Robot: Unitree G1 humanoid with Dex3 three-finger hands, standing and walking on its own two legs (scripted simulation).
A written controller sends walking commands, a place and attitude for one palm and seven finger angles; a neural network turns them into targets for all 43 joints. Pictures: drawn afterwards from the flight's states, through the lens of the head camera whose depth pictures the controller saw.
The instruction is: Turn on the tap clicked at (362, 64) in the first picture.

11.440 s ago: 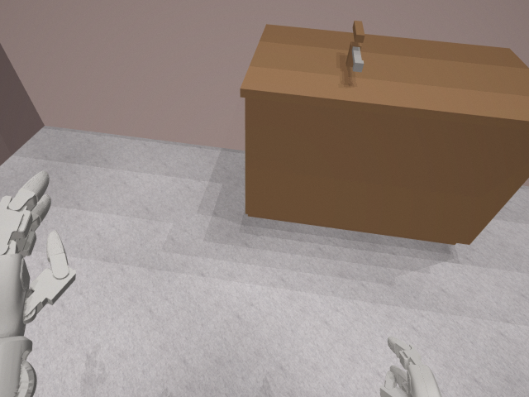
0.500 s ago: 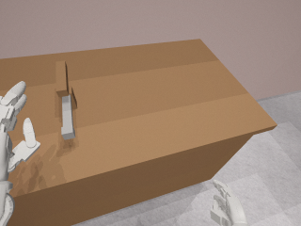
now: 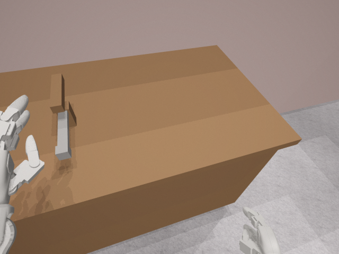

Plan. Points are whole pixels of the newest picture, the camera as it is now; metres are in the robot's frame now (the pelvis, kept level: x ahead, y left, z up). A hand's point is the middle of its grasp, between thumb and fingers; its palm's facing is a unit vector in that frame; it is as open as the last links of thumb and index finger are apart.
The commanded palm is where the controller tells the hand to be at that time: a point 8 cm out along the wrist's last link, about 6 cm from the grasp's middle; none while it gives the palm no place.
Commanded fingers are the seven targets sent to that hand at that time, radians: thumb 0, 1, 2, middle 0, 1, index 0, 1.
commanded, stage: shuffle to correct the standing spot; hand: left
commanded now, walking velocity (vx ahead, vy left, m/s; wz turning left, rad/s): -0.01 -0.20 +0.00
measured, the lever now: (63, 152) +0.32 +0.29 +0.03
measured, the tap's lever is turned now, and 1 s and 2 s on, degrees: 0 0 0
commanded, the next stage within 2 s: come to a stop and stand still in 0.02 s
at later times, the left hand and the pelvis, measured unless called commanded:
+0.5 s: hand (59, 163) +0.23 +0.22 +0.16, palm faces +0.35 -0.81 -0.47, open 7.5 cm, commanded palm +0.16 +0.25 +0.17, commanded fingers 0.00 0.90 0.90 -0.20 -0.30 -0.20 -0.30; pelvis +0.01 -0.03 +0.00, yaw +0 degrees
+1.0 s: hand (11, 170) +0.20 +0.28 +0.17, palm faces +0.44 -0.84 -0.32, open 7.5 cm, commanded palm +0.14 +0.30 +0.17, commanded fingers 0.00 0.90 0.90 -0.20 -0.30 -0.20 -0.30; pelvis -0.01 +0.02 +0.00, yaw +1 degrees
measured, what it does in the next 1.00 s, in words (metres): stands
